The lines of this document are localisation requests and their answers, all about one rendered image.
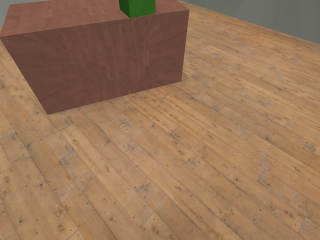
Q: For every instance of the carton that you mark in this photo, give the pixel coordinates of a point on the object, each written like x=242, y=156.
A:
x=137, y=8

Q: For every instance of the pedestal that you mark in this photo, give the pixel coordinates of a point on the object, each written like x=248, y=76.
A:
x=74, y=53

